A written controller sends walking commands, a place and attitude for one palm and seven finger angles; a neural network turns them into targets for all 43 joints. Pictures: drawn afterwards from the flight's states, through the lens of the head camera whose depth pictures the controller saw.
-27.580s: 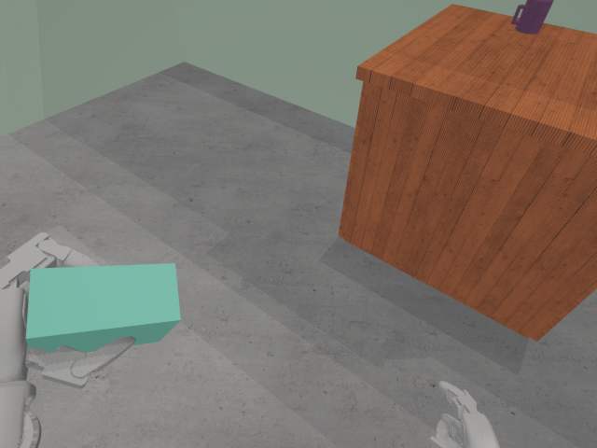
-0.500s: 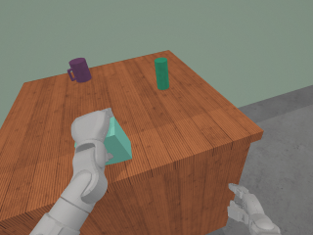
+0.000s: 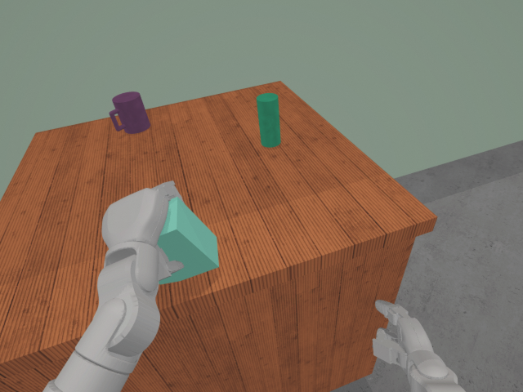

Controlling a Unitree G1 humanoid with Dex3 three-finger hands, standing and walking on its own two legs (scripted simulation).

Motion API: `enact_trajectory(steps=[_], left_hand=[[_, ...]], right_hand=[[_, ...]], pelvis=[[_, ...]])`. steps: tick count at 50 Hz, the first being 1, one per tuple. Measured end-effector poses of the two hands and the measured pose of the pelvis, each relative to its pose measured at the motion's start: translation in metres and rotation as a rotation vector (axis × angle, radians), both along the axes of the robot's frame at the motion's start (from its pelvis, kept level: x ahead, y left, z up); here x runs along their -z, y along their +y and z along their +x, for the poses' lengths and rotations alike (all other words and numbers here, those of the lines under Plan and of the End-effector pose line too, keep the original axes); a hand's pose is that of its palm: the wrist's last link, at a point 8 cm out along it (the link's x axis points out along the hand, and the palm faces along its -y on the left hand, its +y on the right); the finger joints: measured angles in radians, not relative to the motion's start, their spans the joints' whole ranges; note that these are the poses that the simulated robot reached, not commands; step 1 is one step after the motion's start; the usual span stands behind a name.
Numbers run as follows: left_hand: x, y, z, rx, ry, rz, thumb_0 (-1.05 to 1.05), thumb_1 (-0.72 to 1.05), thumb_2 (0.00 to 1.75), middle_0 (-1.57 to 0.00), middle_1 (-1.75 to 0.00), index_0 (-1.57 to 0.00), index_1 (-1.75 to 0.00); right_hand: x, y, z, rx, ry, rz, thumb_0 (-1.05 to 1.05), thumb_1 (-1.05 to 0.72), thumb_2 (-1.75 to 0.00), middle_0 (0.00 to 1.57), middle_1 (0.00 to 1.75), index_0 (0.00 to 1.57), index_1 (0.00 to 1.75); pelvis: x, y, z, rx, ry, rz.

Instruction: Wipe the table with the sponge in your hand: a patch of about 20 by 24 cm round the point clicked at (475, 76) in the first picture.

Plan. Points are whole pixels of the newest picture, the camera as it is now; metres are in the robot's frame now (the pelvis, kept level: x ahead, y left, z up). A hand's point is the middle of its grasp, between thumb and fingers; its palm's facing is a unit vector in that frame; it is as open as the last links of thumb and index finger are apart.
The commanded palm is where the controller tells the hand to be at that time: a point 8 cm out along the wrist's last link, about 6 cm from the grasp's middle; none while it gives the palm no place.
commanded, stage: slide back across to the middle lane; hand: left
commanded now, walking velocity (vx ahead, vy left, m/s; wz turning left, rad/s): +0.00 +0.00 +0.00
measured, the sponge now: (177, 250) +0.30 +0.18 +0.10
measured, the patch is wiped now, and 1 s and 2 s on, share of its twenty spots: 0.95 1.00 1.00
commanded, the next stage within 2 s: wipe forward along the middle lane in 0.32 s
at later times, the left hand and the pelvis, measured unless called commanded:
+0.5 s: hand (114, 248) +0.25 +0.25 +0.15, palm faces +0.19 -0.18 -0.97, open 9.9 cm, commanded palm +0.22 +0.25 +0.21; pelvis -0.01 +0.00 +0.00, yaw +1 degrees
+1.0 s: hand (113, 234) +0.29 +0.27 +0.14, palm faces +0.04 -0.06 -1.00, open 9.9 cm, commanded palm +0.27 +0.28 +0.19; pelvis -0.02 +0.01 +0.00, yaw +2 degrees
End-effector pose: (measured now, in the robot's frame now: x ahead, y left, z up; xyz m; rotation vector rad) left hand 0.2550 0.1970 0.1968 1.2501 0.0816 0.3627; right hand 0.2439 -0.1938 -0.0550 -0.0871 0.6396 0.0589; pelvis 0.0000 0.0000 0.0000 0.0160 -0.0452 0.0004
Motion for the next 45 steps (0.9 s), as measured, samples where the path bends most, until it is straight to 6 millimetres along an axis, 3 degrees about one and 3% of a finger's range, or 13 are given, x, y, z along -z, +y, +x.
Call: enact_trajectory(steps=[14,20,25,35,45], left_hand=[[-0.009,0.029,-0.015,-0.038,0.006,0.003,-0.01,-0.47,1.05,-0.71,-1.36,-0.74,-1.36],[-0.009,0.048,-0.026,-0.097,0.036,0.04,-0.01,-0.48,1.05,-0.71,-1.36,-0.74,-1.36],[-0.006,0.052,-0.03,-0.102,0.063,0.07,-0.01,-0.48,1.05,-0.71,-1.36,-0.74,-1.36],[-0.002,0.057,-0.009,-0.106,0.131,0.153,-0.02,-0.48,1.05,-0.72,-1.35,-0.75,-1.35],[0.002,0.065,0.008,-0.113,0.203,0.191,-0.02,-0.49,1.05,-0.73,-1.35,-0.76,-1.35]], right_hand=[[0.002,-0.015,-0.015,0.05,-0.006,-0.041,0.01,-0.91,-0.9,0.2,0.3,0.2,0.3],[0.004,-0.012,-0.016,0.038,-0.02,-0.052,0.01,-0.91,-0.9,0.2,0.3,0.2,0.3],[0.004,-0.004,-0.015,0.018,-0.039,-0.049,0.01,-0.91,-0.9,0.2,0.3,0.2,0.3],[0.004,0.008,-0.015,-0.002,-0.046,-0.051,0.01,-0.91,-0.9,0.2,0.3,0.2,0.3],[0.014,-0.005,-0.028,0.027,-0.006,-0.07,0.01,-0.91,-0.9,0.2,0.3,0.2,0.3]], pelvis=[[0.0,0.001,-0.005,0.012,-0.007,0.001],[0.0,0.002,-0.01,-0.002,-0.012,-0.002],[-0.001,0.003,-0.013,-0.013,-0.013,-0.003],[-0.002,0.004,-0.019,-0.021,-0.011,-0.003],[-0.003,0.005,-0.019,-0.024,-0.002,-0.002]])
